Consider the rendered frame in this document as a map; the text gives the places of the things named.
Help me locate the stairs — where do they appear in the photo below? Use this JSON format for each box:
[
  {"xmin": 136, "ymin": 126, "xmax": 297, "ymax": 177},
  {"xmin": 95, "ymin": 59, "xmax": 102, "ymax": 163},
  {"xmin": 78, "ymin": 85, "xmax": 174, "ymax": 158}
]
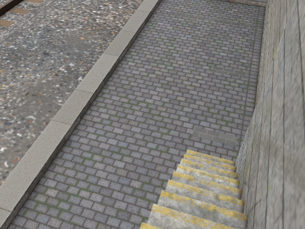
[{"xmin": 139, "ymin": 150, "xmax": 249, "ymax": 229}]

